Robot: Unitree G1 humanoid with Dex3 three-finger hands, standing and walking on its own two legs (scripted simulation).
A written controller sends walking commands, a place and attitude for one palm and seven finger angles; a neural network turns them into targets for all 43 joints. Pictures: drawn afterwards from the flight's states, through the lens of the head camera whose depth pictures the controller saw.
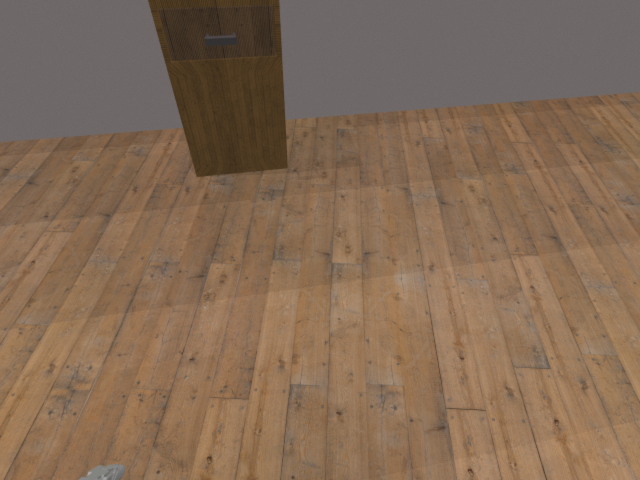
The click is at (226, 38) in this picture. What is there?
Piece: drawer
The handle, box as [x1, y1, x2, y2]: [205, 32, 236, 45]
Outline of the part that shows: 234,32 232,32 232,35 209,36 207,33 205,36 206,45 236,44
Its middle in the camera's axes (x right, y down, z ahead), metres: -0.38 -0.75 +1.45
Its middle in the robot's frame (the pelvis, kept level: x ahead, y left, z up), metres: +1.56 +0.45 -0.11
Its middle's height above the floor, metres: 0.66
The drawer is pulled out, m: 0.00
